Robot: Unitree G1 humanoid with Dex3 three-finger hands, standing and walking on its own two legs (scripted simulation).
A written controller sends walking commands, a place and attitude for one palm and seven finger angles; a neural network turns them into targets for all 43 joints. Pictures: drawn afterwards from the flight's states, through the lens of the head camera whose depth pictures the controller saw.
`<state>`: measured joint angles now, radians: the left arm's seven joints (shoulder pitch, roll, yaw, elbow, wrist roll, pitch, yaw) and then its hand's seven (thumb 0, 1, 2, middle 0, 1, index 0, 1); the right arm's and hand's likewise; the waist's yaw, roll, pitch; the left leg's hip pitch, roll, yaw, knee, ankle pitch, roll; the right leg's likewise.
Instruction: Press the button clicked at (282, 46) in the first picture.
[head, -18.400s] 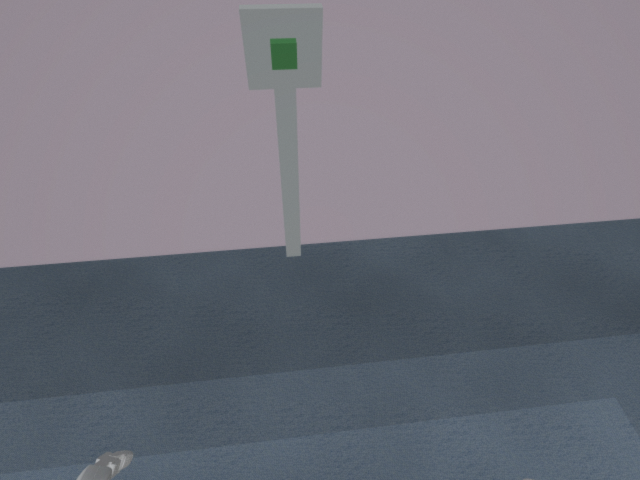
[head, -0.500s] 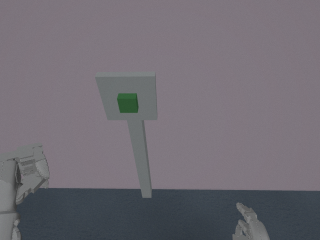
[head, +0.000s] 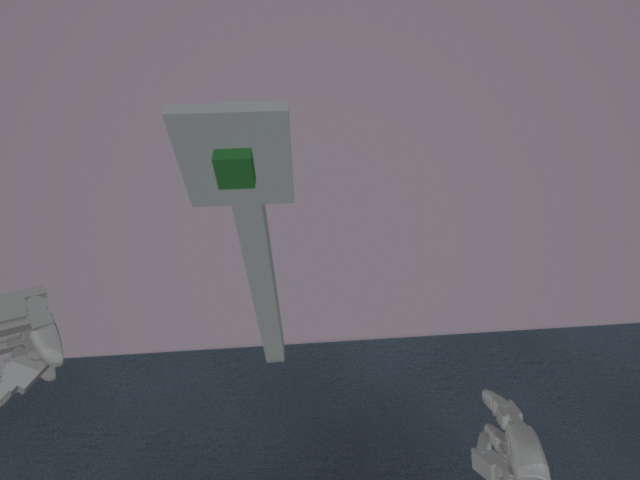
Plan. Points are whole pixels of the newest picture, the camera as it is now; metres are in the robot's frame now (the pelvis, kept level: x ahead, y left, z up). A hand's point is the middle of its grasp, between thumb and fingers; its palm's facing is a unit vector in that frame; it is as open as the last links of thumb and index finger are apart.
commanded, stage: step back with the hand held close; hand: left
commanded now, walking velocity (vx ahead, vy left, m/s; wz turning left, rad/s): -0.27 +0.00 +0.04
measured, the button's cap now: (235, 167) +0.57 +0.19 +0.08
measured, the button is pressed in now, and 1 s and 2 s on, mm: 0 0 0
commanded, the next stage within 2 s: stop stepping back and stand still in 0.66 s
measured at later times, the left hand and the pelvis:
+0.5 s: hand (14, 429) +0.13 +0.24 +0.17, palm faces +0.39 -0.80 -0.46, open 3.1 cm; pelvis -0.08 +0.00 +0.00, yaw +1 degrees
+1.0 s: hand out of the picture +0.00 +0.25 +0.15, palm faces +0.40 -0.80 -0.45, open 3.1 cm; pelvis -0.18 +0.00 +0.00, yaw +3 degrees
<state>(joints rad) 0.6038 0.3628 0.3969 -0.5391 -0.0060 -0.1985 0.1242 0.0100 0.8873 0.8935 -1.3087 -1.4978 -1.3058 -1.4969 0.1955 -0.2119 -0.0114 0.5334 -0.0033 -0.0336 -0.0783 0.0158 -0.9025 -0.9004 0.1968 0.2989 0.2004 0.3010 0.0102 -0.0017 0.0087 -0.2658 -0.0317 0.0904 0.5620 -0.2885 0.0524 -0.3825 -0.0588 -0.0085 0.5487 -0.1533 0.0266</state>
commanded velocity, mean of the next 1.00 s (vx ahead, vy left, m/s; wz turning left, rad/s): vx -0.21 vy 0.00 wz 0.01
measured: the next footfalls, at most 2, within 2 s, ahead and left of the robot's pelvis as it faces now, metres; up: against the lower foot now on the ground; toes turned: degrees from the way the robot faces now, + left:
right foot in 0.40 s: -0.13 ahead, -0.10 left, +0.00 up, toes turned -1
left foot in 0.90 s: -0.18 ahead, +0.12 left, +0.00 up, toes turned +5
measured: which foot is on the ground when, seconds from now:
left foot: down 0.00-0.68, up 0.70-0.88, down 0.90-1.00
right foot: down 0.00-0.24, up 0.26-0.38, down 0.40-1.00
